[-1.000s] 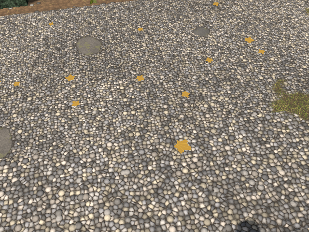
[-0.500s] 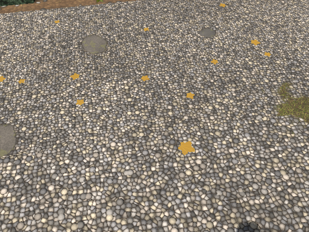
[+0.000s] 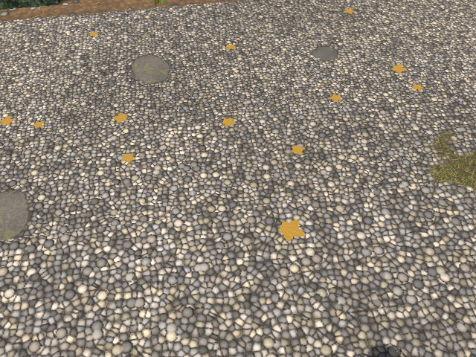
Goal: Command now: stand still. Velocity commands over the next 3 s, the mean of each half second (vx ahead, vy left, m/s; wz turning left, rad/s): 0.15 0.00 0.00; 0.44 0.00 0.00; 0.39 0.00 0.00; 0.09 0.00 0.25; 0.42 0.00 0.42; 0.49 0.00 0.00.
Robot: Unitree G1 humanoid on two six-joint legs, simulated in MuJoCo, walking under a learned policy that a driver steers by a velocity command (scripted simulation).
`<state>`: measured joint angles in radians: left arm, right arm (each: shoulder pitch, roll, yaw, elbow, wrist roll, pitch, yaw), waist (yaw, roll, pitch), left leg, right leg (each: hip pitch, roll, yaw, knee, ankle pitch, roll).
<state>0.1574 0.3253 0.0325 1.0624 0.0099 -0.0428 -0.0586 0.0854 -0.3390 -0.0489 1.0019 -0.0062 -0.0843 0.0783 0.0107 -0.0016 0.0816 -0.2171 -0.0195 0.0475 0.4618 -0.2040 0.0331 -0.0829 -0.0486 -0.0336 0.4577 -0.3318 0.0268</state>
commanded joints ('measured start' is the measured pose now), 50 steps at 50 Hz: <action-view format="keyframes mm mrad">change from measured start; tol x32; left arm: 1 13 149 23 -21 -1 -8 2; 39 -49 -73 -20 -238 75 -12 -13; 46 797 56 62 -33 97 -66 28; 50 246 -31 -18 -170 54 -122 -11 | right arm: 1 -22 -151 -27 -43 2 -11 -2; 25 -1 -7 -11 -118 -50 -41 -47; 29 752 -156 -41 68 -75 -69 -50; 50 176 4 -3 -229 -82 -23 -27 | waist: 1 1 -5 -70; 22 82 -176 86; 29 -277 220 -141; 46 365 -167 -125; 50 1 48 41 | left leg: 1 151 58 -75 -45 198 37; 9 147 56 -78 -40 192 36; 13 48 95 -184 -126 -453 137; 24 -395 47 -3 247 -310 78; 27 240 -22 50 67 1 64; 29 718 343 -623 -84 437 354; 39 -104 171 -75 -312 238 211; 45 -415 93 12 537 595 155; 47 -590 -169 -218 1251 -421 128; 50 -778 25 -279 1129 -176 64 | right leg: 1 -142 -20 11 -86 141 -35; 13 -213 -55 82 -94 -302 -148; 24 260 -308 392 -172 91 -307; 31 -834 22 205 893 -201 -135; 40 -237 -3 0 578 368 -77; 46 413 77 -10 290 204 -208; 47 434 -176 506 161 598 -469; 50 -175 -311 713 19 46 -484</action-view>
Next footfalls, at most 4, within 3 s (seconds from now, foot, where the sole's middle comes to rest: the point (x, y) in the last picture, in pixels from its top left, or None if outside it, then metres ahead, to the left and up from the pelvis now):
0.92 right None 0.33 -0.11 -0.78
1.30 left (215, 330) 0.63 0.12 -0.96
1.56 right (280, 291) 0.77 -0.10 -0.96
2.28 right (264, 251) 0.93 -0.05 -0.96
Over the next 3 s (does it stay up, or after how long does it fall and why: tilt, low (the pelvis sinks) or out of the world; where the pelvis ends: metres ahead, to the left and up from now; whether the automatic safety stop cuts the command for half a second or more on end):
stays up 1.07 0.18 -0.22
